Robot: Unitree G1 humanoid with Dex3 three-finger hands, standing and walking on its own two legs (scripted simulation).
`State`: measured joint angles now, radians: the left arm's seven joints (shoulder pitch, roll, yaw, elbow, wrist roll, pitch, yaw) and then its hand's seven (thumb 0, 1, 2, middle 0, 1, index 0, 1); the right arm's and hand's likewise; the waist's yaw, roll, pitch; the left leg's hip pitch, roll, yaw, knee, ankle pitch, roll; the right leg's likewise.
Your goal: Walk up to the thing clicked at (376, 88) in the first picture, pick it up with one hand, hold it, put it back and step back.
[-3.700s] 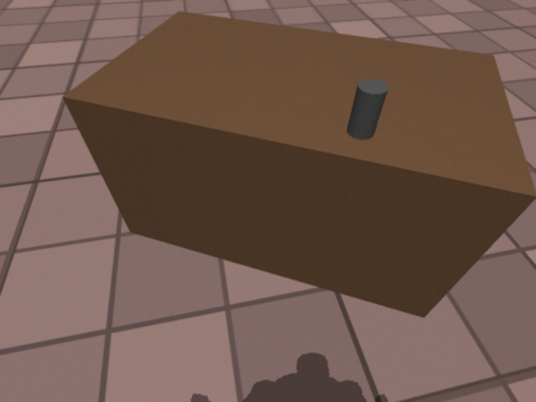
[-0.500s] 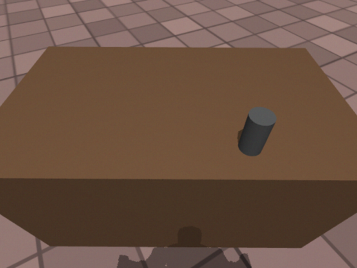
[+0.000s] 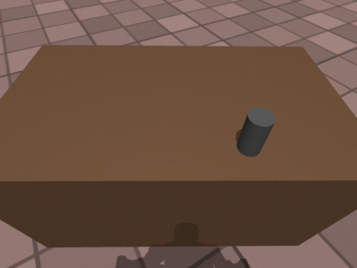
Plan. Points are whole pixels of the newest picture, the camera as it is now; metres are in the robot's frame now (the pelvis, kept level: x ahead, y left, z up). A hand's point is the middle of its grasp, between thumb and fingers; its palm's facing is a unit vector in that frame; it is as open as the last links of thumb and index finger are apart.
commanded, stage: walk up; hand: right
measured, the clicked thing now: (254, 133) +0.49 -0.22 -0.01
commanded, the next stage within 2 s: stand in 0.12 s
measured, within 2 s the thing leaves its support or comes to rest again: neither
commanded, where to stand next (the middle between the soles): +0.05 -0.02 m, yaw +1 degrees
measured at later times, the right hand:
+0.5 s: hand out of the picture +0.09 -0.25 -0.16, palm faces -0.05 +0.94 -0.33, open 7.4 cm
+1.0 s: hand out of the picture +0.11 -0.24 -0.16, palm faces -0.05 +0.94 -0.34, open 7.4 cm
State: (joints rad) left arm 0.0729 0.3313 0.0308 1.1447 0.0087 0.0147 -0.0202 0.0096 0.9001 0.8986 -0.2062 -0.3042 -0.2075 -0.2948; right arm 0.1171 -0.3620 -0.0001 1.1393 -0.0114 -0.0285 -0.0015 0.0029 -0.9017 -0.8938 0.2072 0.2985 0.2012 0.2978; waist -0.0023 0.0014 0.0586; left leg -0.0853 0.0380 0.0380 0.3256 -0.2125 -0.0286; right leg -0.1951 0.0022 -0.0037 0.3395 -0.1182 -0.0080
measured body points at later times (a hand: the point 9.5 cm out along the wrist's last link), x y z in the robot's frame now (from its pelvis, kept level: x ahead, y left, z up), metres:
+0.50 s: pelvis +0.02 +0.00 +0.00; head +0.04 +0.00 +0.45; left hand +0.09 +0.31 -0.13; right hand +0.10 -0.29 -0.14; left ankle -0.02 +0.14 -0.75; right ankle +0.04 -0.11 -0.75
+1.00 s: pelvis +0.02 +0.01 +0.00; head +0.03 +0.00 +0.45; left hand +0.10 +0.31 -0.13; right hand +0.11 -0.29 -0.13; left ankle -0.02 +0.14 -0.75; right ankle +0.04 -0.11 -0.75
